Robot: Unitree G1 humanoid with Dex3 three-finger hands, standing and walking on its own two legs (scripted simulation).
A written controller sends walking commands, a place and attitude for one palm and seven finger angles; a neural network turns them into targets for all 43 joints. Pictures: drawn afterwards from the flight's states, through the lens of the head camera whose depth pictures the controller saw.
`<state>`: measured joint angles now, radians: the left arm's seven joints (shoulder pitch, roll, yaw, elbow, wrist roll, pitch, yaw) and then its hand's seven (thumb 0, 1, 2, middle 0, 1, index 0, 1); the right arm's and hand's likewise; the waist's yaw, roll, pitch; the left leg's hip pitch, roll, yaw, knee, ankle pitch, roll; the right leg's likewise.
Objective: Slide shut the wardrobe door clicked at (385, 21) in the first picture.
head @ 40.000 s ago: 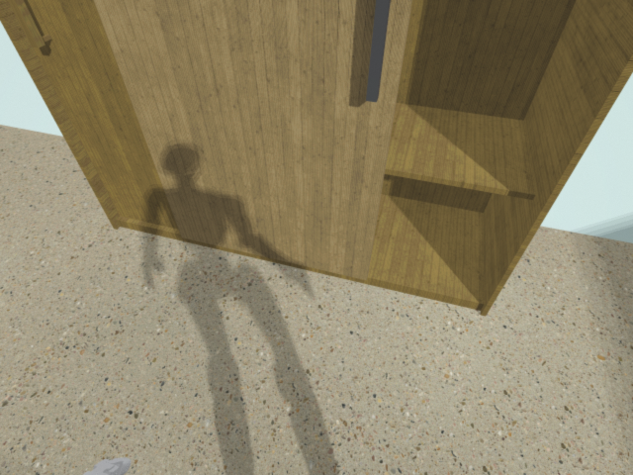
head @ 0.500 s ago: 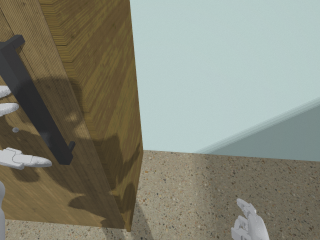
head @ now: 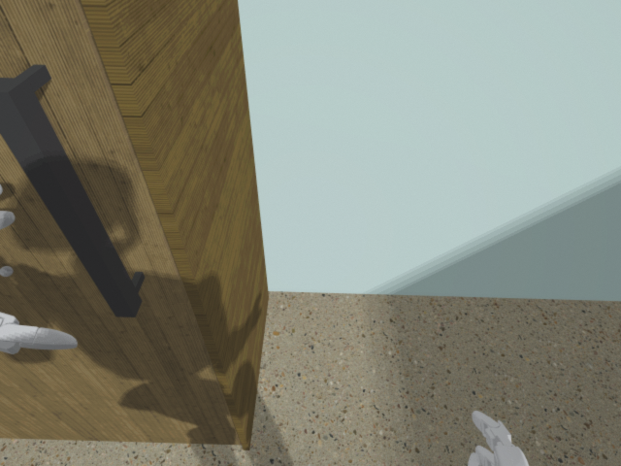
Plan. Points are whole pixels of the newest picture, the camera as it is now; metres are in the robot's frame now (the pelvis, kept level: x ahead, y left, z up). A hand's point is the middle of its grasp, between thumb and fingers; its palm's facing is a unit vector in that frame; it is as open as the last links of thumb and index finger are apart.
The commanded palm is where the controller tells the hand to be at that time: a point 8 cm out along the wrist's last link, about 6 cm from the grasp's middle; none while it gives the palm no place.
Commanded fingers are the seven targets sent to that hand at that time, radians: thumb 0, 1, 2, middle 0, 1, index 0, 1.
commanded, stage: slip the hand off the handle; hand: left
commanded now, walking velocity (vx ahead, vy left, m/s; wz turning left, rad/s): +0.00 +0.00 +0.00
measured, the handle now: (91, 213) +0.30 +0.29 +0.20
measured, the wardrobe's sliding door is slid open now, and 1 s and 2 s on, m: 0.00 0.00 0.00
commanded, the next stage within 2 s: draw the hand back to the body in 0.44 s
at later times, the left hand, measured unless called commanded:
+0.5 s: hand out of the picture +0.13 +0.31 +0.21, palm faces +0.54 -0.78 -0.30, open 14.7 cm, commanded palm +0.08 +0.35 +0.21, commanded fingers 0.00 -0.55 0.20 -0.25 -1.15 -0.25 -1.15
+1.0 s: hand out of the picture +0.15 +0.30 +0.20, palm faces +0.21 -0.97 -0.13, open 14.7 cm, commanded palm +0.10 +0.33 +0.20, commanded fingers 0.00 -0.44 0.25 -0.25 -1.09 -0.25 -1.09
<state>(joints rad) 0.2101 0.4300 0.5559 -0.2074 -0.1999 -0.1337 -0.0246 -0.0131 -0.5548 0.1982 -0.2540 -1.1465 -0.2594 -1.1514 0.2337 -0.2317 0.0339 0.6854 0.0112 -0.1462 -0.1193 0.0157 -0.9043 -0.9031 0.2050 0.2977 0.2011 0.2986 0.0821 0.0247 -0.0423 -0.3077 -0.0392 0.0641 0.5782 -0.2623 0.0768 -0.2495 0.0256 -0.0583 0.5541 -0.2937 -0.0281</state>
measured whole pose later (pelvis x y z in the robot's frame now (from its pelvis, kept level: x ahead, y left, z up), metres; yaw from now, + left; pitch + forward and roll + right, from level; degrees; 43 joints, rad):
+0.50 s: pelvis -0.01 +0.00 +0.00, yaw +2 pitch -2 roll -2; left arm 0.42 0.41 0.56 -0.43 -0.26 -0.14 -0.07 -0.01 -0.56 0.20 -0.26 -1.15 -0.26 -1.15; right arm 0.18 -0.19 0.07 0.66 0.00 -0.24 -0.12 0.01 -0.90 -0.90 0.21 0.30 0.20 0.30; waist 0.14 0.02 -0.05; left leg -0.31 -0.05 0.03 0.61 -0.27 0.08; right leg -0.23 0.01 -0.09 0.57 -0.31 -0.02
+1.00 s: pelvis +0.00 -0.01 +0.01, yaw +2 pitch -5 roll -1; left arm 0.34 0.53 0.63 -0.29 -0.48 0.32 -0.42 -0.01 -0.55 0.20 -0.25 -1.15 -0.26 -1.15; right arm 0.21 -0.26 0.11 0.61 0.10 -0.32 -0.11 0.02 -0.90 -0.90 0.21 0.30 0.20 0.30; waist 0.09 0.05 -0.07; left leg -0.20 -0.03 0.03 0.53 -0.25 0.06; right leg -0.12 0.04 -0.09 0.47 -0.27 -0.04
